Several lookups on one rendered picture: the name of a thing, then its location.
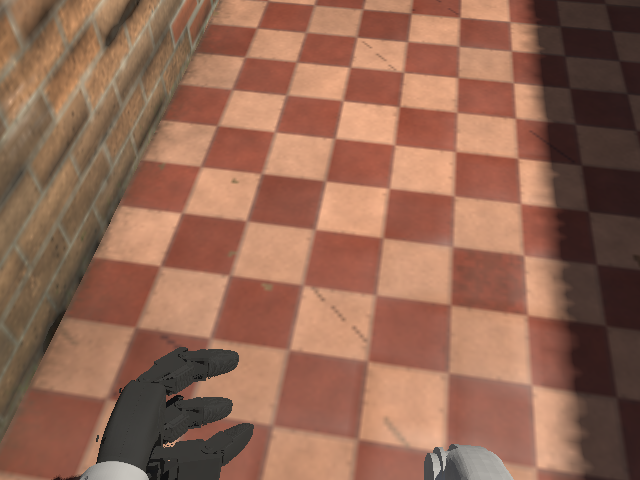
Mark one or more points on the robot right thigh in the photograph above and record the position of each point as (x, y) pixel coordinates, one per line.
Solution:
(464, 462)

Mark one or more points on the left robot hand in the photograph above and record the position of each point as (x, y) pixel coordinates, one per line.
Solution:
(142, 421)

